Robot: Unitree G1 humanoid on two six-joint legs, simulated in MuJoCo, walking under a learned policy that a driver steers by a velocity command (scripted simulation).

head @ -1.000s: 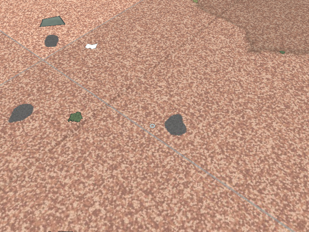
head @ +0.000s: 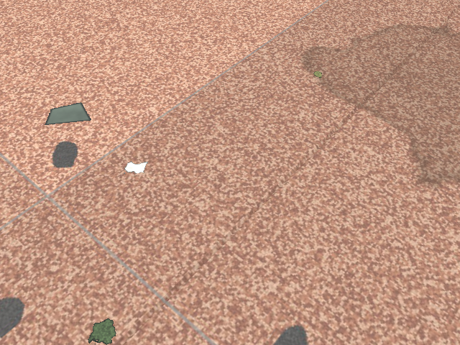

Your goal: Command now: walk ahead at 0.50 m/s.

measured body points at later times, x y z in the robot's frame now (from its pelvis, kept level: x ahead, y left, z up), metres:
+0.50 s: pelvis +0.29 -0.06 +0.00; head +0.30 -0.06 +0.45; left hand +0.29 +0.21 -0.14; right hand +0.45 -0.31 -0.12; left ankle +0.46 +0.13 -0.68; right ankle +0.23 -0.15 -0.75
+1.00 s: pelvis +0.53 +0.02 +0.00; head +0.57 +0.04 +0.45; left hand +0.60 +0.32 -0.13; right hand +0.69 -0.21 -0.13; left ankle +0.53 +0.10 -0.75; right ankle +0.66 -0.13 -0.70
